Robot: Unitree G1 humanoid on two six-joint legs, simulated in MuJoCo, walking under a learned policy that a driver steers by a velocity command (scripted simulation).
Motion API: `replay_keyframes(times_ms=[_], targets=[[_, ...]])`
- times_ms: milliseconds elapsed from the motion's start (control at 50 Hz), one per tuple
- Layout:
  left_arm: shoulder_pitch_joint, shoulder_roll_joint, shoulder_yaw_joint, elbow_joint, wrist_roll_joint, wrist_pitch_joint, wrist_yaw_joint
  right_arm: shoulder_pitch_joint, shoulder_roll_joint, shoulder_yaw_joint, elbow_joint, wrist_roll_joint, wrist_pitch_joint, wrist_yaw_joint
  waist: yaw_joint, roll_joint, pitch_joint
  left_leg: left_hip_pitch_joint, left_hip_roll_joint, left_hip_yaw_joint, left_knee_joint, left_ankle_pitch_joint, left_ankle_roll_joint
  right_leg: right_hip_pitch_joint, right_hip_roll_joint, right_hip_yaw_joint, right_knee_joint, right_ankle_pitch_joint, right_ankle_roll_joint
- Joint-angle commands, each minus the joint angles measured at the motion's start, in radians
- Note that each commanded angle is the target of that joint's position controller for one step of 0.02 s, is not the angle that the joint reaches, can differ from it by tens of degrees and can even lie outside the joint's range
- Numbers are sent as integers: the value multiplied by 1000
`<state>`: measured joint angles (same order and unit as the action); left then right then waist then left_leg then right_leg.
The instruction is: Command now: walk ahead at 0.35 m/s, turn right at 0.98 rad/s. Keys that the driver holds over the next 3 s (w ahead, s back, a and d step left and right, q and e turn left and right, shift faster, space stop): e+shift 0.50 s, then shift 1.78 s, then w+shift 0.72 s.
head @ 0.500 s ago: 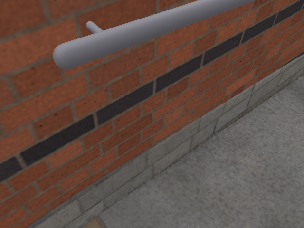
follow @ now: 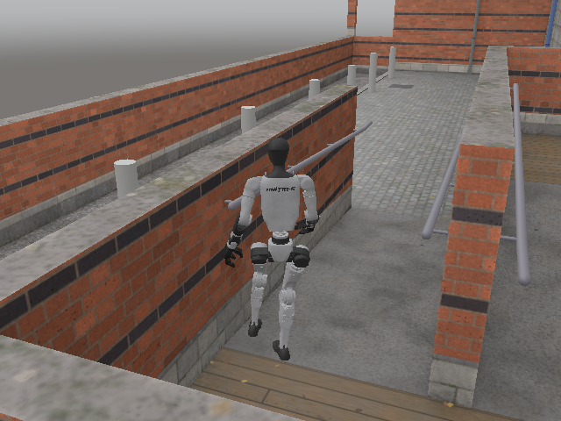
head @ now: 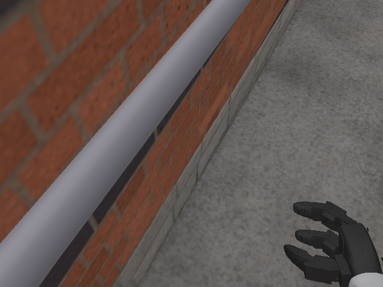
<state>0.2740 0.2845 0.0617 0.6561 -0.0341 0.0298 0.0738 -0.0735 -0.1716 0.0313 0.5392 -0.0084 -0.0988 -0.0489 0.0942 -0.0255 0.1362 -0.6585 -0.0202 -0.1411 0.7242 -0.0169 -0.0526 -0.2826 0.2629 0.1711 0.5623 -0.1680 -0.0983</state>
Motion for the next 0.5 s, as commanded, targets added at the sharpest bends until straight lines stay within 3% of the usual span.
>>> replay_keyframes(times_ms=[20, 40, 60, 80, 100, 120, 140, 160, 180, 200, 220, 240, 260, 280, 300, 320, 340, 360, 380, 400, 420, 440, 460, 480, 500], targets=[[-114, 111, 59, -182, -12, 7, 15, 232, -178, -100, 64, -6, 12, 16, -119, -75, -279, 443, -6, 33, -322, 294, 18, 40, -168, 146, 166, 487, 171], [-73, 147, 76, -161, 1, 11, -2, 227, -10, -24, 40, -50, 12, -11, -113, -75, -196, 557, 84, 87, -434, 495, 76, -96, -47, 53, 277, 148, 143], [-44, 134, 72, -199, 18, 11, -4, 159, -53, -35, 18, -39, 15, -18, -93, 70, -211, 645, 283, -35, -317, 811, 163, -243, -12, 23, 536, -351, 150], [6, 150, 79, -264, 40, 31, -7, 220, -122, -59, -20, -61, 21, -32, -123, 230, -454, 742, 720, -344, -141, 1296, 398, -304, -41, 0, 982, -727, 179], [104, 235, 89, -257, 48, 72, -46, 280, -197, -102, 34, -50, 39, -27, -147, 171, -687, 868, 791, -466, -142, 1193, 492, -311, -205, 141, 1207, -679, 256], [112, 236, 92, -284, -8, 106, -59, 143, -262, -135, 31, -49, 32, -31, -65, 320, -636, 813, 769, -546, -257, 491, 431, -488, -282, 141, 1340, -537, 254], [50, 255, 86, -266, 21, 136, -51, 120, -195, -122, 8, -41, 47, -41, -123, 145, -496, 701, 620, -385, -323, 126, 353, -506, -299, 83, 1403, -415, 275], [50, 252, 91, -274, 29, 151, -44, 68, -171, -103, 9, -33, 74, -41, -95, 128, -366, 559, 554, -244, -378, 69, 296, -463, -268, 32, 1463, -377, 284], [86, 242, 100, -280, 27, 157, -46, 12, -215, -110, 9, -18, 105, -12, -29, 121, -280, 390, 468, -79, -426, -1, 225, -341, -258, -34, 1410, -336, 282], [93, 214, 97, -283, 46, 161, -45, -52, -251, -120, 17, -22, 131, 1, 19, 150, -199, 252, 446, 18, -452, -41, 175, -261, -249, -47, 1348, -309, 290], [134, 186, 85, -270, 28, 159, -44, -65, -259, -116, 20, -31, 137, 9, 43, 183, -183, 189, 420, 108, -441, -72, 154, -194, -251, -67, 1250, -287, 278], [125, 144, 69, -259, 3, 140, -41, -43, -256, -116, 32, -13, 136, 16, 33, 186, -188, 207, 387, 155, -403, -158, 125, -192, -256, -92, 1053, -248, 240], [107, 57, 30, -247, -18, 100, -33, 3, -284, -130, 58, 11, 144, 4, 29, 220, -168, 204, 280, 283, -383, -304, 92, -150, -263, -169, 711, -196, 191], [70, 9, 15, -221, -29, 71, -18, 65, -321, -149, 73, 36, 152, -3, -9, 340, -170, 253, 241, 319, -443, -399, 88, -116, -259, -217, 500, -219, 162], [34, 18, 14, -212, -20, 50, -10, 98, -319, -153, 69, 12, 155, 4, -38, 367, -211, 301, 286, 288, -451, -404, 99, -43, -242, -268, 446, -228, 160], [101, 25, 21, -172, -12, 34, -8, 154, -343, -168, 88, 9, 162, 8, -32, 375, -246, 338, 304, 291, -456, -457, 109, 14, -217, -318, 384, -283, 157], [163, 41, 35, -132, -10, 28, -10, 147, -338, -176, 87, 18, 156, 11, -9, 401, -242, 340, 319, 283, -455, -490, 89, 46, -216, -336, 344, -258, 140], [205, 56, 47, -103, 2, 32, -13, 123, -298, -168, 93, 40, 153, 19, 20, 401, -198, 323, 311, 291, -378, -536, 54, 47, -237, -284, 198, -235, 95], [253, 59, 55, -92, 16, 26, -48, 144, -249, -160, 109, 43, 146, 16, 43, 323, -162, 316, 270, 296, -173, -486, 7, 46, -267, -165, 5, -83, 65], [220, 173, 70, -102, 53, 45, -58, 242, -164, -148, 125, 30, 147, 3, -7, -58, -3, 33, 168, 319, 218, -661, -89, 32, -363, 192, -143, 53, -24], [187, 300, 84, -127, 58, 49, -50, 184, -121, -144, 44, -3, 127, -6, -76, -410, 50, -187, 34, 180, 477, -716, -116, -61, -340, 381, -174, 333, -88], [103, 315, 90, -183, 75, 16, -44, 12, -184, -163, -47, -9, 98, -8, 6, -416, 17, -258, 11, 99, 618, -698, -99, -186, -439, 666, -384, 11, -178], [2, 255, 65, -207, 72, -2, -44, 36, -250, -196, -12, 16, 84, -30, -52, -270, 43, -187, 6, 53, 661, -579, -82, -210, -419, 559, -335, -64, -176], [-66, 253, 69, -207, 49, -15, -44, 85, -268, -202, 17, 2, 93, -43, -96, -239, 19, -132, -3, 77, 616, -474, -61, -199, -402, 420, -266, -44, -121], [-130, 228, 61, -218, 31, -27, -51, 153, -275, -210, 59, -21, 93, -42, -136, -190, -26, -51, 6, 72, 583, -376, -52, -194, -373, 308, -178, 37, -84]])
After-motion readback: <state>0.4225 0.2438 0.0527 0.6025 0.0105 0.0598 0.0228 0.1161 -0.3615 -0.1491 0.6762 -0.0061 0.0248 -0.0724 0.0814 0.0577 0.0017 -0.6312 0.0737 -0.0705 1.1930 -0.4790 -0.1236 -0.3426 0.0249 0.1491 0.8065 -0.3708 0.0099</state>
